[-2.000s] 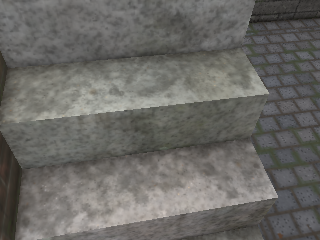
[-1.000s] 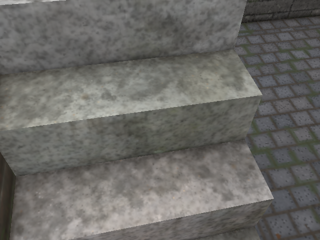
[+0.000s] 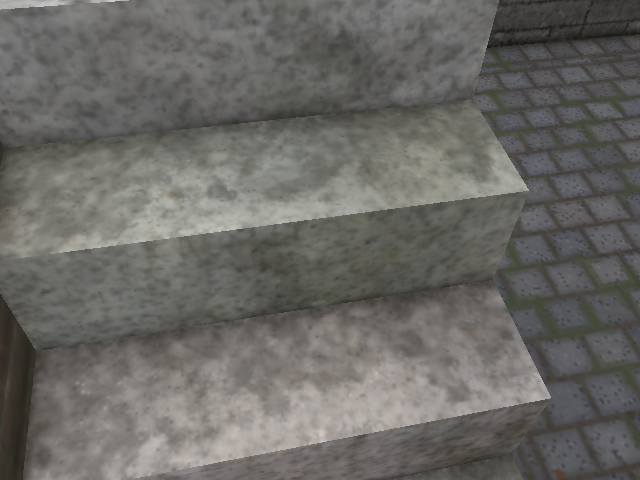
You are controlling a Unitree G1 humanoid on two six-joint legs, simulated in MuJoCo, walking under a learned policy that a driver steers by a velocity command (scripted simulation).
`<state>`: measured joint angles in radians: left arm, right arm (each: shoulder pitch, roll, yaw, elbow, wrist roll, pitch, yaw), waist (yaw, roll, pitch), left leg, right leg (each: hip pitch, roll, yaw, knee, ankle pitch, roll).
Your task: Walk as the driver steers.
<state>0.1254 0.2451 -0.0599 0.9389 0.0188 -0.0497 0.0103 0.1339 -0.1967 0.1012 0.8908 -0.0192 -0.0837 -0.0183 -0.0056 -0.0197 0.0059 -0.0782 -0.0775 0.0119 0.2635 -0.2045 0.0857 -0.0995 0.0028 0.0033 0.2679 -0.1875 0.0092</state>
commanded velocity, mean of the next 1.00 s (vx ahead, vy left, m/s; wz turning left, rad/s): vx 0.14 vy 0.00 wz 0.00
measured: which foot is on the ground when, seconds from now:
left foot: down 0.00-1.00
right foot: down 0.00-1.00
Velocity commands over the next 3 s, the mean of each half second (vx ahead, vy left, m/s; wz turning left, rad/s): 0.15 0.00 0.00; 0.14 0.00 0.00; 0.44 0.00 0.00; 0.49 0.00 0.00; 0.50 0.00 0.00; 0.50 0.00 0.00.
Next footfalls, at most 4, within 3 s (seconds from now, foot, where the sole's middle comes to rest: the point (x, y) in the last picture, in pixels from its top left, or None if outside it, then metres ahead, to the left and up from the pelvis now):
none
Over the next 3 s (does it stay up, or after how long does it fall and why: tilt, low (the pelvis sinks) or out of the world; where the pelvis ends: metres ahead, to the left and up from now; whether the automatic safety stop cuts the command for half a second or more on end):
stays up -0.01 0.00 0.00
